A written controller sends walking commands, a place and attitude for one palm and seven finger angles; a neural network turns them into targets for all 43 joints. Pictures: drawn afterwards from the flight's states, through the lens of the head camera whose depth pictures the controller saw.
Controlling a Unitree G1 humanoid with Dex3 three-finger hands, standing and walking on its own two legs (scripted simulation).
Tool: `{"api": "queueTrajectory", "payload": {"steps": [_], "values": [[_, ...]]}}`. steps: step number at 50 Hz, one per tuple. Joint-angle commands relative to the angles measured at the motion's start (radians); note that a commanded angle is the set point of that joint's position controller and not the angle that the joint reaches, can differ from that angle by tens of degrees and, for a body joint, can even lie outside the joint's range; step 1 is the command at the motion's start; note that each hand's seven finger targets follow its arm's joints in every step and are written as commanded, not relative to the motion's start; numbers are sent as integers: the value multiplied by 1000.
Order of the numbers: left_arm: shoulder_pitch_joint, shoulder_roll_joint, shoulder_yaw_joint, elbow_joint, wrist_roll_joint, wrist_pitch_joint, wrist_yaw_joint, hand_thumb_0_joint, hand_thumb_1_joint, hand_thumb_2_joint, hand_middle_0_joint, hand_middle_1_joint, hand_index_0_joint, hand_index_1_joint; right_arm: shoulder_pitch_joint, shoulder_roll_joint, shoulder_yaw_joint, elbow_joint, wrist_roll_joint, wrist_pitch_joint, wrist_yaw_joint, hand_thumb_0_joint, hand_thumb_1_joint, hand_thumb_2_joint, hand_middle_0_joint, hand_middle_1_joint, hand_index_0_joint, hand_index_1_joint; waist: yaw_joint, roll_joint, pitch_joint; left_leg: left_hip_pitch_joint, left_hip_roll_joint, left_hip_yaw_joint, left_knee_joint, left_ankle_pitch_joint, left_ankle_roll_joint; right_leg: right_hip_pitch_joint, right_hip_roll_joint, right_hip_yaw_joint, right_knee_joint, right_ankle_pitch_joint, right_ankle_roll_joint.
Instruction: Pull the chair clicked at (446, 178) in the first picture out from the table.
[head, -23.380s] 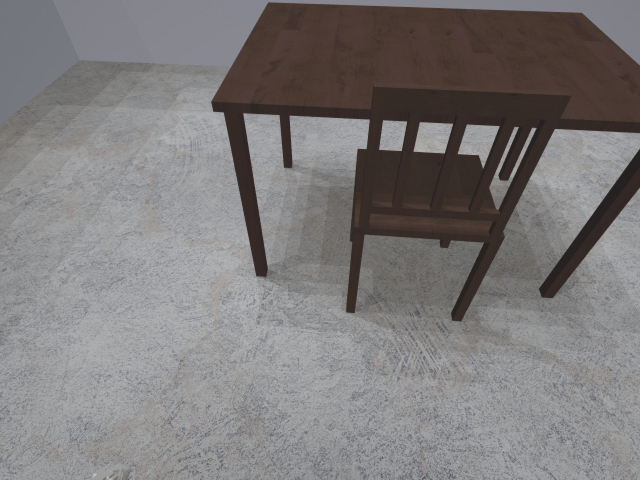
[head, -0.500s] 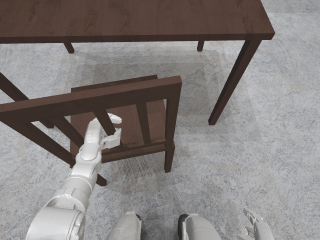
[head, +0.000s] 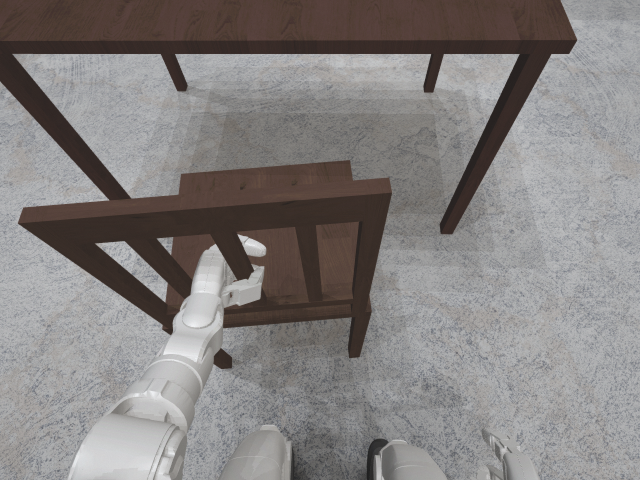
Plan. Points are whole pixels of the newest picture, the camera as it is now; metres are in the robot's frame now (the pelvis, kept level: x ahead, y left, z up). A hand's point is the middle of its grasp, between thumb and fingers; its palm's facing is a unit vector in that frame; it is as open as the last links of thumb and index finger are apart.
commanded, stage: step backward, pulling the chair out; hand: left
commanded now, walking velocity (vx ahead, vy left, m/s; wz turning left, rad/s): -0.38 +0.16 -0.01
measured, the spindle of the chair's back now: (244, 271) +0.39 +0.14 -0.08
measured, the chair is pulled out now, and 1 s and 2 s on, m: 0.33 0.59 0.68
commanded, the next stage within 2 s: stop walking, hand still on the chair in 0.84 s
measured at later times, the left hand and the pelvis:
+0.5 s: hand (231, 371) +0.24 +0.13 -0.07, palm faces -0.04 -0.98 -0.19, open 5.6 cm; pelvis -0.13 +0.02 +0.00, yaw -3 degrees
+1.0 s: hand out of the picture +0.09 +0.14 -0.06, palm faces -0.10 -0.98 -0.15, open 5.5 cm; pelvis -0.25 +0.04 +0.01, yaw -2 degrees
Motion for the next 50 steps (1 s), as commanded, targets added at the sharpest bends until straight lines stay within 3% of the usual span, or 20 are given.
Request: {"api": "queueTrajectory", "payload": {"steps": [1,7,9,12,14,17,22,23,24,25,26,29,34,37,39,41,42,44,47,50], "values": [[-301,222,34,-153,48,-36,19,0,900,900,-500,-1450,-500,-1450,35,-166,-61,-73,-3,-40,-26,0,-900,-900,200,300,200,300,27,-189,-542,-24,-20,-99,214,-204,5,344,-403,267,-96,815,-149],[-239,171,4,-191,24,-6,24,0,900,900,-500,-1450,-500,-1450,75,-168,-45,-73,-1,-18,-43,0,-900,-900,200,300,200,300,-3,-209,-571,200,4,10,-272,166,4,315,-274,132,-17,646,-54],[-267,125,-30,-265,18,-13,17,0,900,900,-500,-1450,-500,-1450,67,-206,-66,-119,-7,-6,-43,0,-900,-900,200,300,200,300,-1,-34,-537,258,153,-111,-296,559,86,188,-112,41,62,377,24],[-302,78,-51,-325,29,-31,-2,0,900,900,-500,-1450,-500,-1450,46,-156,-57,-141,-31,3,-10,0,-900,-900,200,300,200,300,-7,223,-504,244,263,-188,-341,679,180,59,-32,30,302,-227,17],[-293,74,-43,-311,35,-36,9,0,900,900,-500,-1450,-500,-1450,43,-152,-62,-131,-31,-9,6,0,-900,-900,200,300,200,300,1,208,-437,230,287,-177,-307,736,212,-6,-25,56,373,-301,-4],[-295,86,-31,-279,39,-56,13,0,900,900,-500,-1450,-500,-1450,114,-171,-85,-95,-25,-32,27,0,-900,-900,200,300,200,300,-17,171,-491,512,251,-153,-201,964,177,-52,-19,62,142,-204,-4],[-229,147,4,-204,59,-98,0,0,900,900,-500,-1450,-500,-1450,119,-163,-71,-68,-23,-45,34,0,-900,-900,200,300,200,300,0,120,-518,464,187,-119,-102,798,113,158,-37,76,-273,182,-5],[-239,176,11,-217,66,-107,-2,0,900,900,-500,-1450,-500,-1450,119,-153,-68,-67,-13,-45,31,0,-900,-900,200,300,200,300,-7,21,-545,377,122,-22,-55,649,72,268,-97,98,-275,461,-7],[-254,221,33,-219,64,-109,5,0,900,900,-500,-1450,-500,-1450,118,-143,-73,-81,-4,-44,15,0,-900,-900,200,300,200,300,-19,-202,-568,170,29,66,33,237,17,422,-210,186,-202,836,-38],[-262,281,95,-192,54,-96,15,0,900,900,-500,-1450,-500,-1450,62,-167,-88,-93,4,-47,2,0,-900,-900,200,300,200,300,12,-380,-570,26,-41,26,166,-144,3,468,-302,246,-123,1109,-47],[-228,284,100,-153,52,-73,17,0,900,900,-500,-1450,-500,-1450,39,-171,-84,-97,6,-50,-1,0,-900,-900,200,300,200,300,27,-351,-573,-25,-51,-48,247,-195,14,453,-342,229,-86,1126,-55],[-228,235,89,-170,61,-71,23,0,900,900,-500,-1450,-500,-1450,21,-125,-42,-77,-7,-55,6,0,-900,-900,200,300,200,300,21,-126,-544,-70,-37,-75,196,-155,-2,488,-343,219,-70,944,-135],[-203,192,53,-155,31,-29,27,0,900,900,-500,-1450,-500,-1450,62,-148,-46,-95,6,-34,-17,0,-900,-900,200,300,200,300,22,-226,-548,37,-38,-29,-65,-84,-5,468,-318,206,-64,890,-120],[-192,146,-4,-165,18,-6,22,0,900,900,-500,-1450,-500,-1450,108,-166,-50,-96,7,-18,-31,0,-900,-900,200,300,200,300,-3,-198,-555,217,14,14,-330,198,4,378,-260,144,-23,672,-72],[-218,104,-43,-210,12,-4,10,0,900,900,-500,-1450,-500,-1450,111,-195,-73,-121,4,-8,-28,0,-900,-900,200,300,200,300,0,-33,-553,364,148,-60,-366,609,65,230,-129,64,39,442,4],[-246,59,-64,-234,17,-6,-3,0,900,900,-500,-1450,-500,-1450,125,-188,-77,-139,-5,5,-8,0,-900,-900,200,300,200,300,-13,118,-525,472,218,-99,-271,866,132,69,-37,29,97,126,21],[-286,41,-76,-278,19,-13,-11,0,900,900,-500,-1450,-500,-1450,93,-164,-66,-145,-28,3,6,0,-900,-900,200,300,200,300,-17,274,-506,470,254,-168,-295,922,165,-2,-38,31,173,-119,15],[-271,46,-61,-258,31,-7,-5,0,900,900,-500,-1450,-500,-1450,74,-159,-63,-144,-29,1,24,0,-900,-900,200,300,200,300,2,253,-422,355,284,-176,-307,815,196,-12,-26,51,262,-279,2],[-265,65,-46,-219,19,-7,-7,0,900,900,-500,-1450,-500,-1450,136,-183,-80,-122,-12,-9,36,0,-900,-900,200,300,200,300,-5,117,-432,473,251,-146,-214,845,156,11,-18,55,38,-137,2],[-200,83,-44,-359,29,-18,-16,0,900,900,-500,-1450,-500,-1450,112,-167,-64,-169,0,-23,31,0,-900,-900,200,300,200,300,6,128,-457,342,170,-93,-181,475,109,219,-24,41,-193,41,7]]}}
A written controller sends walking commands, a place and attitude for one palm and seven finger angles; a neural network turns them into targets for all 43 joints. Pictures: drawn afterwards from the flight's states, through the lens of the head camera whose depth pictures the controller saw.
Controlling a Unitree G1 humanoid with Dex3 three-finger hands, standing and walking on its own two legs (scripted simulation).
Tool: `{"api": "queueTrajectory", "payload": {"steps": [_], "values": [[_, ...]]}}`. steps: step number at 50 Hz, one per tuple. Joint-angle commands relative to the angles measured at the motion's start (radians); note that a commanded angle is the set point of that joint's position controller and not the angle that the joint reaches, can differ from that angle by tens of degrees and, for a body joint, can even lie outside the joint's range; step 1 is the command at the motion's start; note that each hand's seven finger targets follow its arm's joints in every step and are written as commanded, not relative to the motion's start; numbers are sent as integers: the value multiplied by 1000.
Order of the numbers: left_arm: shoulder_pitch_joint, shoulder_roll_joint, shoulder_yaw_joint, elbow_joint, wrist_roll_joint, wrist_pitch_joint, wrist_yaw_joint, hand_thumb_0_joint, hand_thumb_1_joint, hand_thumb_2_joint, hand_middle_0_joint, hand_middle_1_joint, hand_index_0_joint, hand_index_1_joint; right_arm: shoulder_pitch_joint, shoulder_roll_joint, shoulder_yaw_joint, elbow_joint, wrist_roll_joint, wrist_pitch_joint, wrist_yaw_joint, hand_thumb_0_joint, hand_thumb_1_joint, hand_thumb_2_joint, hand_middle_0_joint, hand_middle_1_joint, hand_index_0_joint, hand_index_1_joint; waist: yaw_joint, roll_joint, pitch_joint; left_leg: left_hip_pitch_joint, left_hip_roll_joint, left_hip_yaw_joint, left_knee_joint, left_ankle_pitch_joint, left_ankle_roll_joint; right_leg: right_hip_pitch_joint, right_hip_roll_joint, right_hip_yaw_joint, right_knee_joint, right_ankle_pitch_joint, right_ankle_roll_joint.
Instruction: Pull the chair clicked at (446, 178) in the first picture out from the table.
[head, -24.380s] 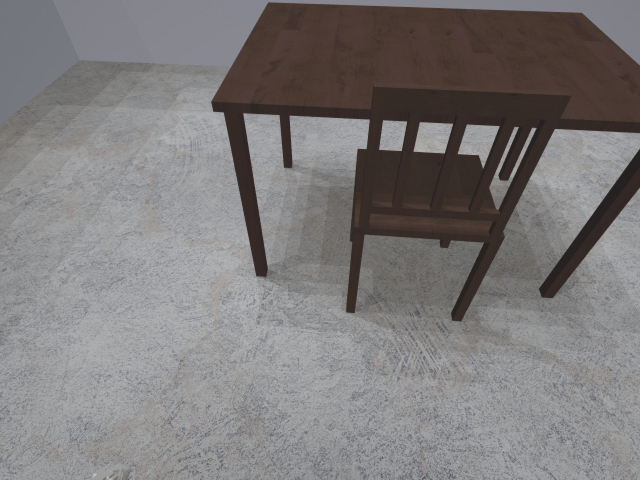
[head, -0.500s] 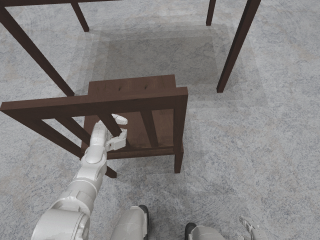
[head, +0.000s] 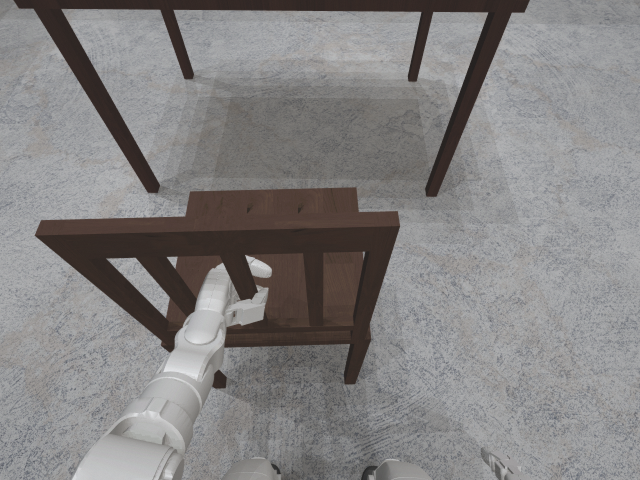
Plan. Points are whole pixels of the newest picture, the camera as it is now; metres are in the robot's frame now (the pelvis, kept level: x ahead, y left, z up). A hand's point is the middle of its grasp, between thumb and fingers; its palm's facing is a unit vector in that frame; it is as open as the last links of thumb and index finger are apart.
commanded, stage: stop walking, hand still on the chair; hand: left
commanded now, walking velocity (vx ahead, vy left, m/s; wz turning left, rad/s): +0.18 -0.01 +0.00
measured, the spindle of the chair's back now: (248, 293) +0.36 +0.13 -0.09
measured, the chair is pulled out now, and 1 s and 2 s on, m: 0.59 0.68 0.68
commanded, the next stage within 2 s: open the thumb and straighten the fingers in 0.90 s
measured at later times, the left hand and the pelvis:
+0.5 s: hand (250, 365) +0.25 +0.11 -0.07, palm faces -0.05 -0.99 -0.15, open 5.6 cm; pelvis -0.02 +0.01 +0.00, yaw +0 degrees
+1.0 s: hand (249, 365) +0.25 +0.11 -0.07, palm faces -0.05 -0.99 -0.16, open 5.6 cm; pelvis -0.01 +0.00 +0.01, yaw +0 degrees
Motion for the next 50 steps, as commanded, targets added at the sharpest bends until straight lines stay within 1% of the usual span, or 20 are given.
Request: {"api": "queueTrajectory", "payload": {"steps": [1,2,3,4,5,6,7,9,12,14,16,20,21,23,25,26,40,41,49,50], "values": [[-223,122,14,-283,35,-71,8,0,900,900,-500,-1450,-500,-1450,28,-180,-51,-97,7,-41,-13,0,-900,-900,200,300,200,300,-7,134,-410,140,118,-100,1,282,95,211,-48,28,-247,177,-4],[-200,116,6,-284,38,-62,10,0,900,900,-500,-1450,-500,-1450,15,-156,-41,-106,12,-44,-15,0,-900,-900,200,300,200,300,-13,70,-402,83,78,-65,17,166,76,234,-87,57,-242,219,-15],[-202,142,26,-265,41,-50,21,0,900,900,-500,-1450,-500,-1450,14,-145,-40,-107,21,-46,-20,0,-900,-900,200,300,200,300,-19,-57,-406,33,19,-13,32,-9,51,221,-138,97,-231,162,-34],[-178,181,64,-221,24,-34,33,0,900,900,-500,-1450,-500,-1450,15,-145,-49,-100,27,-37,-28,0,-900,-900,200,300,200,300,-12,-279,-418,2,-29,-3,98,-132,33,203,-211,196,-265,52,-74],[-180,170,62,-226,19,-33,36,0,900,900,-500,-1450,-500,-1450,-12,-146,-48,-98,24,-34,-36,0,-900,-900,200,300,200,300,3,-320,-400,-17,-44,-30,165,-169,37,193,-242,213,-283,43,-98],[-152,167,59,-203,17,-32,40,0,900,900,-500,-1450,-500,-1450,-13,-148,-44,-77,20,-39,-42,0,-900,-900,200,300,200,300,2,-261,-397,-11,-46,-42,173,-180,43,180,-250,214,-293,20,-113],[-136,151,51,-217,25,-35,39,0,900,900,-500,-1450,-500,-1450,-19,-134,-32,-74,10,-46,-41,0,-900,-900,200,300,200,300,0,-179,-403,-5,-48,-45,134,-156,50,190,-245,196,-262,54,-105],[-138,135,42,-230,24,-40,39,0,900,900,-500,-1450,-500,-1450,-26,-118,-19,-59,5,-55,-42,0,-900,-900,200,300,200,300,-14,-155,-399,50,-44,-42,-5,-57,61,198,-226,163,-215,96,-75],[-111,111,25,-240,21,-43,35,0,900,900,-500,-1450,-500,-1450,-26,-139,-31,-49,-3,-60,-51,0,-900,-900,200,300,200,300,-5,-95,-364,144,-6,-66,-110,112,82,162,-148,109,-180,113,-27],[-99,73,-15,-224,24,-48,26,0,900,900,-500,-1450,-500,-1450,-42,-126,-24,-55,0,-49,-47,0,-900,-900,200,300,200,300,-5,-27,-325,115,6,-79,-119,42,92,120,-135,99,-207,-30,-18],[-91,87,-8,-241,27,-50,28,0,900,900,-500,-1450,-500,-1450,-44,-126,-24,-53,0,-47,-49,0,-900,-900,200,300,200,300,-6,1,-273,96,0,-74,-144,-10,95,95,-121,98,-233,-88,-20],[-35,58,-19,-235,26,-52,33,0,900,900,-500,-1450,-500,-1450,-51,-121,-23,-76,1,-49,-48,0,-900,-900,200,300,200,300,5,-53,-281,113,8,-78,-149,36,90,97,-109,93,-224,-23,-25],[-19,66,-22,-240,26,-51,32,0,900,900,-500,-1450,-500,-1450,-44,-129,-26,-69,4,-51,-50,0,-900,-900,200,300,200,300,2,-19,-265,114,13,-82,-162,61,89,91,-101,78,-219,8,-22],[0,58,-25,-254,32,-54,36,0,900,900,-500,-1450,-500,-1450,-48,-131,-26,-77,0,-54,-46,0,-900,-900,200,300,200,300,10,7,-299,135,27,-90,-161,145,88,113,-93,72,-181,117,-25],[20,55,-27,-265,34,-54,36,0,900,900,-500,-1450,-500,-1450,-51,-129,-25,-82,-3,-57,-46,0,-900,-900,200,300,200,300,11,-9,-319,147,34,-88,-156,197,86,132,-94,67,-168,190,-24],[32,65,-31,-279,33,-53,36,0,900,900,-500,-1450,-500,-1450,-46,-136,-28,-77,0,-59,-47,0,-900,-900,200,300,200,300,8,12,-313,151,33,-84,-158,221,84,134,-92,64,-164,224,-23],[97,48,-50,-299,36,-51,35,0,900,900,-500,-1450,-500,-1450,-52,-127,-21,-76,-5,-44,-52,0,-900,-900,200,300,200,300,2,-85,-350,183,31,-60,-138,263,70,156,-118,79,-162,352,-31],[101,63,-48,-311,32,-51,34,0,900,900,-500,-1450,-500,-1450,-48,-131,-22,-70,-3,-45,-55,0,-900,-900,200,300,200,300,-2,-55,-345,183,29,-61,-145,268,72,155,-118,75,-164,356,-30],[117,57,-45,-309,28,-48,37,0,900,900,-500,-1450,-500,-1450,-65,-125,-20,-82,0,-32,-57,0,-900,-900,200,300,200,300,4,-56,-340,180,31,-64,-140,255,69,155,-127,80,-171,348,-34],[91,128,16,-394,30,-56,46,0,900,900,-500,-1450,-500,-1450,-68,-128,-24,-92,-1,-31,-58,0,-900,-900,200,300,200,300,7,-65,-341,172,30,-63,-140,244,70,170,-129,85,-180,343,-34]]}}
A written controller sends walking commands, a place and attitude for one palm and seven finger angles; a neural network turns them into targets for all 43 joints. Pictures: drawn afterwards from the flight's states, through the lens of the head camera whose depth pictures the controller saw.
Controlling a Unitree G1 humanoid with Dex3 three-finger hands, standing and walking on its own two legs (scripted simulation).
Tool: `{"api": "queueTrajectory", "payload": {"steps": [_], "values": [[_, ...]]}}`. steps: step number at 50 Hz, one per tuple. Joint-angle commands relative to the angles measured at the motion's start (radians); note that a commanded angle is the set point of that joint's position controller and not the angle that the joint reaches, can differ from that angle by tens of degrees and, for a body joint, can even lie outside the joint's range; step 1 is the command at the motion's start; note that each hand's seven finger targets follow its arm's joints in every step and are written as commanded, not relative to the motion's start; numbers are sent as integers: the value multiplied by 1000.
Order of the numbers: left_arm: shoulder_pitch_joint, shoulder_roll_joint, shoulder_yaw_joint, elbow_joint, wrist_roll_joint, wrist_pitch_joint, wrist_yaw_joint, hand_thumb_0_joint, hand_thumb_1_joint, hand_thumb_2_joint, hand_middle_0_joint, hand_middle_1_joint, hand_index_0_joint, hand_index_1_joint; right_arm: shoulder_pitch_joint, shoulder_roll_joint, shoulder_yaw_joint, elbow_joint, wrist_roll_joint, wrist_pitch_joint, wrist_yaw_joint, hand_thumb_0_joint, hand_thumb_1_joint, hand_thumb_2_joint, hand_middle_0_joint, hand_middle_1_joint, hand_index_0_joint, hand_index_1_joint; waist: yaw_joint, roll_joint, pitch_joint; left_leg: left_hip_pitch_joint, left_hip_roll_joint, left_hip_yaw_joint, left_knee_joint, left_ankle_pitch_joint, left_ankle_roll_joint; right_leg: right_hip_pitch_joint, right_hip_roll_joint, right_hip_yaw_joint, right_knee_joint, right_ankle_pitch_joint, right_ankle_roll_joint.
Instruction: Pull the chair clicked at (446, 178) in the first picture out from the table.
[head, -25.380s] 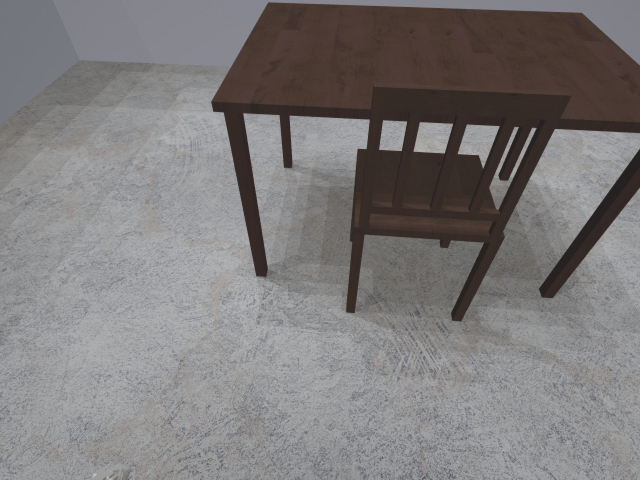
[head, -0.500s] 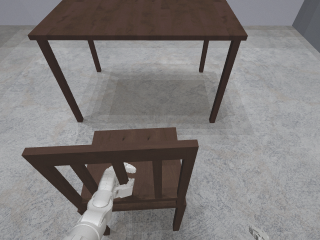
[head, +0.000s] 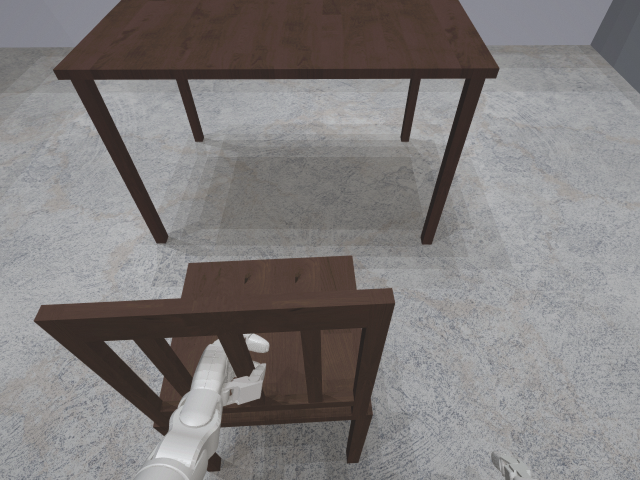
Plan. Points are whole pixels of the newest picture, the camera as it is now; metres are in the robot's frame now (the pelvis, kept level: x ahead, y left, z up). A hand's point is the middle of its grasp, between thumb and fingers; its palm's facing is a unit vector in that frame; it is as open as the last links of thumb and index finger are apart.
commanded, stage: open the thumb and straighten the fingers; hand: left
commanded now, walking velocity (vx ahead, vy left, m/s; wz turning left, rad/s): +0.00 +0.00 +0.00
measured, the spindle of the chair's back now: (245, 371) +0.29 +0.13 -0.10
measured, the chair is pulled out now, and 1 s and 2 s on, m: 0.68 0.68 0.68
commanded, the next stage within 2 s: draw the fingers out of the gap in 0.74 s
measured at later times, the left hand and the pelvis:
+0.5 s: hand (242, 374) +0.27 +0.13 -0.07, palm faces -0.03 -0.99 -0.14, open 14.3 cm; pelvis +0.01 +0.00 -0.03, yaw +1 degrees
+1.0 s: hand (234, 391) +0.25 +0.14 -0.08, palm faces -0.03 -0.99 -0.14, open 17.5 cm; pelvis +0.02 +0.00 -0.04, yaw +2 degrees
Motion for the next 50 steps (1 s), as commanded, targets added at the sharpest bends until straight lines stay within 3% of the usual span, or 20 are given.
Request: {"api": "queueTrajectory", "payload": {"steps": [1,2,4,7,11,12,16,20,24,25,26,30,31,33,34,40,42,43,47,50], "values": [[-91,112,31,-148,-16,-3,5,0,779,842,-500,-1450,-500,-1450,-26,-162,-56,-112,32,-34,23,0,-900,-900,200,300,200,300,-55,-132,-211,-76,29,-29,-29,150,30,28,-49,-14,-16,155,-33],[-136,85,40,-196,-46,-15,-9,0,658,783,-500,-1450,-500,-1450,-36,-150,-44,-129,40,-41,44,0,-900,-900,200,300,200,300,-43,-209,-148,-145,25,-22,-6,68,40,-26,-46,-20,-7,110,-24],[-190,173,105,-346,-40,-52,-24,0,417,667,-500,-1450,-500,-1450,-58,-154,-58,-157,32,-68,52,0,-900,-900,200,300,200,300,-35,-122,-220,-168,3,-5,23,22,46,-25,-42,2,10,71,-24],[-116,174,95,-443,-26,-43,-41,0,54,492,-500,-1450,-500,-1450,-50,-142,-57,-182,25,-91,64,0,-900,-900,200,300,200,300,-23,17,-289,-180,-14,6,68,35,41,-41,-37,-1,56,84,-33],[-70,150,70,-437,-22,31,-62,0,-429,258,-475,-1378,-475,-1378,-38,-153,-61,-202,26,-97,78,0,-900,-900,200,300,200,300,-38,3,-274,-233,-13,-3,122,14,38,-117,-23,-17,100,60,-30],[-133,216,125,-473,-24,44,-56,0,-550,200,-450,-1305,-450,-1305,-35,-164,-61,-206,27,-95,73,0,-900,-900,200,300,200,300,-40,-13,-300,-247,-17,-4,129,-3,41,-117,-24,-12,105,45,-24],[-66,183,126,-504,-46,102,-61,0,-550,200,-350,-1015,-350,-1015,-34,-166,-62,-234,25,-104,63,0,-900,-900,200,300,200,300,-28,-49,-334,-270,-18,-6,158,14,39,-122,-20,-24,141,56,-22],[-34,112,66,-595,-56,123,-68,0,-550,200,-250,-725,-250,-725,-24,-163,-65,-255,20,-127,55,0,-900,-900,200,300,200,300,-40,-83,-384,-252,-11,-14,195,76,37,-148,-17,-39,184,115,-17],[13,140,82,-630,-50,143,-69,0,-550,200,-150,-435,-150,-435,-10,-171,-65,-259,16,-140,47,0,-900,-900,200,300,200,300,-41,-115,-372,-277,-11,-22,223,102,37,-165,-17,-43,211,146,-14],[32,137,78,-646,-42,148,-68,0,-550,200,-125,-363,-125,-363,-14,-168,-63,-264,15,-141,47,0,-900,-900,200,300,200,300,-33,-88,-365,-278,-12,-23,225,107,35,-175,-18,-46,219,142,-16],[-1,244,173,-594,-34,157,-60,0,-550,200,-100,-290,-100,-290,-7,-184,-61,-247,13,-133,40,0,-900,-900,200,300,200,300,-35,-96,-321,-308,-12,-28,234,96,36,-196,-16,-44,223,131,-19],[17,196,130,-668,-21,170,-65,0,-550,200,0,0,0,0,-7,-163,-57,-271,11,-133,39,0,-900,-900,200,300,200,300,-31,-63,-359,-294,-15,-22,254,119,38,-199,-19,-43,244,144,-17],[2,195,124,-701,-25,172,-67,0,-550,200,0,0,0,0,-9,-164,-56,-273,10,-136,38,0,-900,-900,200,300,200,300,-32,-16,-377,-279,-17,-24,258,140,38,-193,-21,-42,246,161,-21],[60,179,113,-734,-33,178,-70,0,-550,200,0,0,0,0,-8,-157,-55,-280,11,-141,37,0,-900,-900,200,300,200,300,-27,-7,-406,-265,-14,-26,270,177,34,-181,-22,-47,259,193,-23],[53,157,84,-749,-36,184,-73,0,-550,200,0,0,0,0,-8,-157,-53,-281,12,-144,37,0,-900,-900,200,300,200,300,-41,-18,-408,-259,-12,-29,276,182,34,-191,-21,-49,259,197,-20],[81,156,70,-765,-22,224,-61,0,-550,200,0,0,0,0,-3,-161,-52,-290,9,-142,34,0,-900,-900,200,300,200,300,-50,-54,-367,-295,-14,-38,293,158,35,-228,-20,-60,271,175,-17],[159,208,132,-714,-20,241,-59,0,-550,200,0,0,0,0,-1,-169,-53,-293,8,-136,32,0,-900,-900,200,300,200,300,-31,-66,-349,-328,-16,-34,299,146,32,-225,-19,-58,279,169,-20],[178,172,99,-744,-23,244,-65,0,-550,200,0,0,0,0,-7,-164,-50,-306,9,-134,34,0,-900,-900,200,300,200,300,-29,-66,-366,-331,-18,-33,299,142,33,-220,-21,-58,279,172,-19],[259,161,66,-876,-28,245,-68,0,-550,200,0,0,0,0,-22,-156,-51,-343,12,-142,35,0,-900,-900,200,300,200,300,-20,-3,-398,-314,-17,-33,309,165,31,-207,-27,-58,290,176,-24],[338,176,69,-933,-25,243,-57,0,-550,200,0,0,0,0,-19,-152,-51,-354,12,-149,32,0,-900,-900,200,300,200,300,-23,-16,-387,-322,-15,-39,319,160,31,-226,-24,-61,297,164,-23]]}}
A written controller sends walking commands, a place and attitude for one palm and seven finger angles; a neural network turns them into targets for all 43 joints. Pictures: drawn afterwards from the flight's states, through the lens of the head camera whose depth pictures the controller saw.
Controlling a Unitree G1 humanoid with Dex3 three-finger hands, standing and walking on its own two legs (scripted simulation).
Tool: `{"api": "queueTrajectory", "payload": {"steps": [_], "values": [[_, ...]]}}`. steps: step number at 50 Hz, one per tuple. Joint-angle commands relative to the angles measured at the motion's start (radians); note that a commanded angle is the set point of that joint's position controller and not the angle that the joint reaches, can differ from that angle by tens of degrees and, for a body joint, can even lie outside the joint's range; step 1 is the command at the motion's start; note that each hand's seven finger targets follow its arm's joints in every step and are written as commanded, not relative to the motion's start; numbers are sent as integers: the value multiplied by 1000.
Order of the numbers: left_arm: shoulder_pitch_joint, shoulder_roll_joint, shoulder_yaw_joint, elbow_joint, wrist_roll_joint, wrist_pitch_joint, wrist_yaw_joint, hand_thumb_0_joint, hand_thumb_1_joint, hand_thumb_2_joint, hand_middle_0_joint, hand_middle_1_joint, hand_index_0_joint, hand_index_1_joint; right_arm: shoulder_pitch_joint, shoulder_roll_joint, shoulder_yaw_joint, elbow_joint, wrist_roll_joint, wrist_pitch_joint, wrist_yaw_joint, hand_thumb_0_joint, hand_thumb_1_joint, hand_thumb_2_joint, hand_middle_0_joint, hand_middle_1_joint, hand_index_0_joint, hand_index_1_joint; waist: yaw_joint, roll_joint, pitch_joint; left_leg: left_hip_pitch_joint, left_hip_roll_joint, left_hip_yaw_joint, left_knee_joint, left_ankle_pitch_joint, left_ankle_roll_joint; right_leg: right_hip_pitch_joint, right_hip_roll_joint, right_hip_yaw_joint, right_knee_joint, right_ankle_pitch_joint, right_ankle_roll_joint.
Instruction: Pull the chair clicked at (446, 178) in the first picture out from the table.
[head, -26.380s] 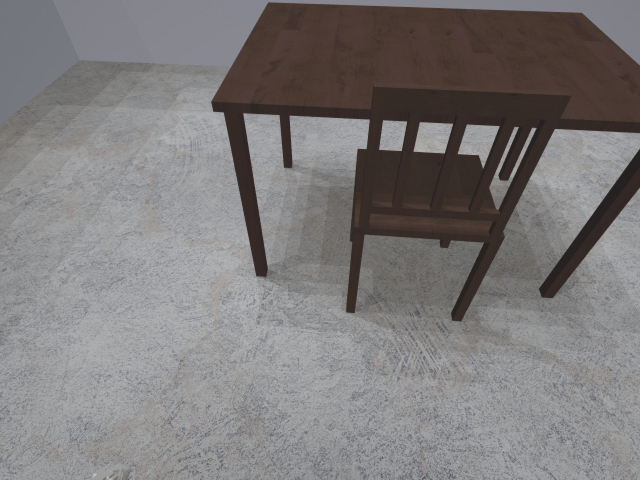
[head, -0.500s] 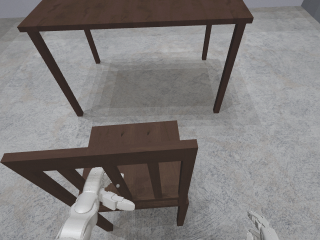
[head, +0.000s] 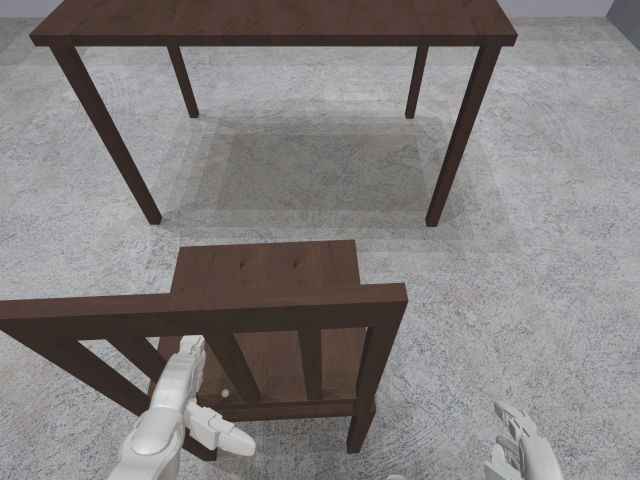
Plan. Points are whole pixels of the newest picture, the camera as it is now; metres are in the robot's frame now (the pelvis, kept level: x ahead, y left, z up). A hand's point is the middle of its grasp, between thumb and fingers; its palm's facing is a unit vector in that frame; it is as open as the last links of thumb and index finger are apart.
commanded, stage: draw the fingers out of the gap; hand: left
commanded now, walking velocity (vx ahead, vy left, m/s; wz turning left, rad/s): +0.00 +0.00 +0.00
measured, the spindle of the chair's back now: (237, 369) +0.27 +0.12 -0.05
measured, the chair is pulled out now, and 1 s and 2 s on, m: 0.68 0.68 0.68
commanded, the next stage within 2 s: draw the hand back to the body in 0.60 s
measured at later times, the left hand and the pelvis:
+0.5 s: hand (211, 467) +0.16 +0.13 -0.04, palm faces -0.05 -0.99 -0.15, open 17.5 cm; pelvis -0.01 +0.00 -0.01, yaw +1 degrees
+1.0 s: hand (178, 464) +0.15 +0.15 +0.03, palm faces +0.08 -1.00 -0.05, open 17.5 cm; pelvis -0.02 +0.00 -0.04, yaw +1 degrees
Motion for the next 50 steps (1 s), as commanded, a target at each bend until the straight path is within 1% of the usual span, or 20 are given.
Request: {"api": "queueTrajectory", "payload": {"steps": [1,3,6,9,11,13,16,18,21,25,26,34,36,37,38,42,44,46,48,50], "values": [[39,101,41,-284,1,-56,23,0,-550,200,0,0,0,0,-46,-111,-48,-164,-5,-58,-9,0,-900,-900,200,300,200,300,14,-44,-224,84,-7,4,-94,364,31,171,0,-32,-91,372,-28],[88,82,17,-308,9,-52,28,0,-550,200,0,0,0,0,-48,-107,-47,-175,-4,-58,-11,0,-900,-900,200,300,200,300,7,-71,-199,64,-9,7,-86,330,32,144,1,-32,-88,341,-21],[111,95,15,-351,18,-51,35,0,-550,200,0,0,0,0,-51,-106,-46,-181,-6,-62,-17,0,-900,-900,200,300,200,300,3,-58,-169,47,-11,-2,-78,305,34,117,4,-33,-84,304,-25],[131,70,-26,-420,19,-59,31,0,-550,200,0,0,0,0,-48,-105,-42,-192,-7,-72,-22,0,-900,-900,200,300,200,300,-5,-41,-182,53,-15,-7,-65,286,35,96,3,-34,-75,275,-21],[186,92,-6,-437,22,-56,36,0,-550,200,0,0,0,0,-52,-101,-44,-195,-7,-76,-27,0,-900,-900,200,300,200,300,5,-35,-180,42,-15,-10,-60,285,36,95,4,-35,-72,263,-25],[188,81,-26,-463,27,-57,39,0,-550,200,0,0,0,0,-50,-99,-39,-200,-7,-78,-29,0,-900,-900,200,300,200,300,-3,-33,-184,41,-18,-15,-54,270,35,79,3,-36,-64,244,-23],[270,86,-15,-470,31,-48,41,0,-550,200,0,0,0,0,-58,-91,-43,-205,-8,-78,-32,0,-900,-900,200,300,200,300,9,-47,-184,27,-19,-17,-48,266,35,84,4,-37,-62,240,-26],[289,77,-27,-476,28,-40,38,0,-550,200,0,0,0,0,-65,-88,-38,-214,-7,-75,-35,0,-900,-900,200,300,200,300,2,-70,-159,2,-23,-14,-42,224,36,70,4,-35,-66,208,-20],[328,99,-11,-496,33,-32,34,0,-550,200,0,0,0,0,-77,-87,-40,-223,-7,-71,-39,0,-900,-900,200,300,200,300,14,-50,-146,-17,-23,-15,-42,203,37,65,5,-31,-66,173,-25],[393,74,-32,-539,29,-33,28,0,-550,200,0,0,0,0,-83,-75,-39,-238,-5,-73,-42,0,-900,-900,200,300,200,300,15,-56,-145,-25,-26,-15,-32,185,38,54,5,-31,-64,152,-23],[397,95,-16,-554,29,-37,29,0,-550,200,0,0,0,0,-81,-78,-42,-238,-5,-74,-45,0,-900,-900,200,300,200,300,16,-45,-151,-28,-26,-15,-29,191,39,57,6,-30,-63,153,-25],[512,50,-79,-619,41,-53,22,0,-550,200,0,0,0,0,-80,-65,-46,-259,-2,-88,-47,0,-900,-900,200,300,200,300,15,-39,-138,-42,-25,-23,-14,175,39,12,9,-38,-41,123,-25],[533,85,-42,-619,45,-51,25,0,-550,200,0,0,0,0,-82,-67,-52,-257,-3,-82,-52,0,-900,-900,200,300,200,300,22,-48,-139,-61,-26,-23,-8,175,40,18,12,-36,-38,122,-28],[443,-19,-32,-770,-80,-183,27,0,-550,200,0,0,0,0,-74,-53,-46,-253,-4,-108,-51,0,-900,-900,200,300,200,300,18,-98,-118,-79,-37,-26,27,184,30,-32,21,-60,-18,139,-23],[480,40,12,-714,-74,-248,28,0,-550,200,0,0,0,0,-74,-60,-55,-223,-4,-122,-49,0,-900,-900,200,300,200,300,35,-68,-152,-78,-36,-25,41,179,28,-38,25,-56,6,122,-28],[523,52,42,-788,-95,-388,26,0,-550,200,0,0,0,0,-64,-47,-62,-208,4,-141,-33,0,-900,-900,200,300,200,300,56,28,-198,-53,-34,-26,44,237,18,-33,24,-52,42,148,-35],[516,24,21,-752,-95,-468,8,0,-550,200,0,0,0,0,-76,-42,-66,-190,7,-142,-18,0,-900,-900,200,300,200,300,47,2,-157,-86,-28,-29,63,219,14,-80,28,-53,61,132,-33],[497,41,33,-707,-85,-549,-18,0,-550,200,0,0,0,0,-91,-39,-75,-167,4,-141,-3,0,-900,-900,200,300,200,300,45,-31,-134,-147,-19,-32,91,194,14,-109,28,-43,81,111,-34],[469,81,56,-746,-93,-626,-53,0,-550,200,0,0,0,0,-102,-43,-80,-170,5,-142,9,0,-900,-900,200,300,200,300,47,-15,-162,-167,-18,-28,116,162,15,-123,26,-29,100,80,-36],[510,112,90,-782,-109,-628,-78,0,-550,200,0,0,0,0,-112,-44,-82,-192,12,-133,9,0,-900,-900,200,300,200,300,67,27,-222,-116,-18,-23,86,172,19,-60,23,-23,83,89,-38]]}}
